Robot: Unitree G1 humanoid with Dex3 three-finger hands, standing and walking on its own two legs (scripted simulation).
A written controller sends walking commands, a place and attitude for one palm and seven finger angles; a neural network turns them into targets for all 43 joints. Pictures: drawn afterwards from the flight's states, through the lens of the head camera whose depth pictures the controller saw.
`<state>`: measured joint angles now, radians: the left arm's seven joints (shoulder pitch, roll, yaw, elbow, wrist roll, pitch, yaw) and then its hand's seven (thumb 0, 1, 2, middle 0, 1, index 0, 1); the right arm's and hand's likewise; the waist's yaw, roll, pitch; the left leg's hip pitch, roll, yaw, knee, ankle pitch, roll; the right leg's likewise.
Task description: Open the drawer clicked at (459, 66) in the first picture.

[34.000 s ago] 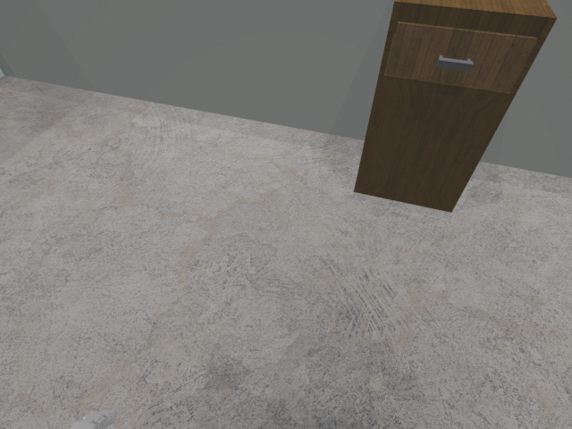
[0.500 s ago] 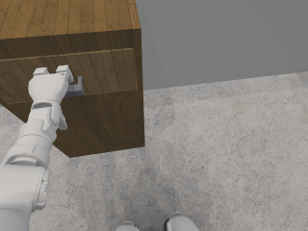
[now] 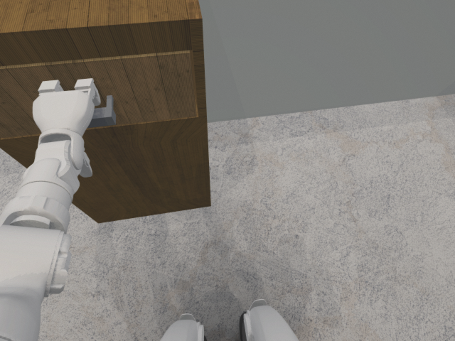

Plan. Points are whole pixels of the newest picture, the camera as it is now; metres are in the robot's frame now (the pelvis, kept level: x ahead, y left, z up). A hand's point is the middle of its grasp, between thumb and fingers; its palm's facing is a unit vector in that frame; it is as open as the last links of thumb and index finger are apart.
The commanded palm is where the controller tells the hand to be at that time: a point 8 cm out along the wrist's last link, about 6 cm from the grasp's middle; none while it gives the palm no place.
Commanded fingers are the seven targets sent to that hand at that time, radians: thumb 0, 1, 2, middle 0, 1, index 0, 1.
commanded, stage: lower the fingers behind the handle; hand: left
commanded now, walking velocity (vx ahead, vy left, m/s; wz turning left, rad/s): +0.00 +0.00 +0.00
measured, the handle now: (85, 110) +0.55 +0.26 +0.01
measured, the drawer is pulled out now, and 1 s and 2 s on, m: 0.00 0.00 0.00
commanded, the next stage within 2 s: lift the fingers back up to retry in 0.24 s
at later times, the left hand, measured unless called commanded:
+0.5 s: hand (77, 130) +0.49 +0.26 +0.02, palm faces -0.05 +0.00 -1.00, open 13.8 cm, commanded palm +0.47 +0.26 +0.08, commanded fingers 0.00 -0.50 0.30 -0.30 -1.20 -0.30 -1.20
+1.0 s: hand (61, 109) +0.50 +0.26 +0.07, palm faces -0.04 -0.03 -1.00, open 13.7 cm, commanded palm +0.47 +0.26 +0.13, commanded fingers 0.00 -0.50 0.30 -0.30 -1.20 -0.30 -1.20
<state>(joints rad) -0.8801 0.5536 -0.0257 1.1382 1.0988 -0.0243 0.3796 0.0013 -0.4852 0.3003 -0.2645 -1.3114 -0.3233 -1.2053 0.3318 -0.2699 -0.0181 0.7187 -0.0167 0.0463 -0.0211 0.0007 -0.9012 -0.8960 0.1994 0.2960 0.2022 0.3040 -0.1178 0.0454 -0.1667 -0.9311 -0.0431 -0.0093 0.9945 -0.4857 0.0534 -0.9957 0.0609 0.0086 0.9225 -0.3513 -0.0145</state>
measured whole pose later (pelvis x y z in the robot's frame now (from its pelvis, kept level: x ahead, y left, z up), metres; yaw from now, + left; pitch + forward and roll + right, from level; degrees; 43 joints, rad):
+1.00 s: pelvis +0.03 +0.01 +0.03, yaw +0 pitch +19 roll -2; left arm -0.76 0.52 -0.02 0.98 1.06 -0.06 0.27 0.00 -0.48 0.30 -0.33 -1.21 -0.34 -1.21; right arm 0.35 -0.26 -0.04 0.72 -0.01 0.08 -0.02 0.00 -0.90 -0.90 0.20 0.30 0.20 0.30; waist -0.08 0.06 -0.15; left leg -0.66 -0.04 -0.02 0.78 -0.44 0.06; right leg -0.72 0.06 0.01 0.70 -0.31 -0.01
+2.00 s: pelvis +0.02 -0.01 +0.04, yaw +0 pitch +18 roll -1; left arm -0.75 0.55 0.01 1.01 1.07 -0.08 0.28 0.00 -0.48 0.30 -0.32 -1.20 -0.32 -1.21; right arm 0.33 -0.27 -0.05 0.73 0.00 0.06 -0.03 0.00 -0.90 -0.90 0.20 0.30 0.20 0.30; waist -0.08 0.05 -0.13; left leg -0.64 -0.03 -0.01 0.74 -0.41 0.04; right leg -0.71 0.07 0.02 0.69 -0.29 -0.02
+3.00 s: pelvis +0.02 +0.00 +0.03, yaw +0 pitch +19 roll -2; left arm -0.86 0.56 -0.01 1.09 1.09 -0.06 0.29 0.00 -0.48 0.30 -0.32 -1.21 -0.33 -1.22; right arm 0.35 -0.27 -0.04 0.73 -0.01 0.06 -0.02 0.00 -0.90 -0.90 0.20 0.30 0.20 0.30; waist -0.10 0.05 -0.14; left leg -0.71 -0.04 -0.02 0.79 -0.42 0.05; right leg -0.77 0.06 0.01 0.72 -0.29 -0.02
